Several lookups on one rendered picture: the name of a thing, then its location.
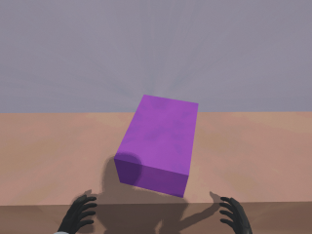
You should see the carton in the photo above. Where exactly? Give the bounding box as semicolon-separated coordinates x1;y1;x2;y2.
113;95;199;198

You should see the left robot hand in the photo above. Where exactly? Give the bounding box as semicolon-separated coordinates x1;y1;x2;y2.
58;194;98;234

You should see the right robot hand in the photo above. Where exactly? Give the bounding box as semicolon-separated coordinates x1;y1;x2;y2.
219;197;253;234

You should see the pedestal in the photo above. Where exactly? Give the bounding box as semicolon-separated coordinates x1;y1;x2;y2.
0;111;312;234

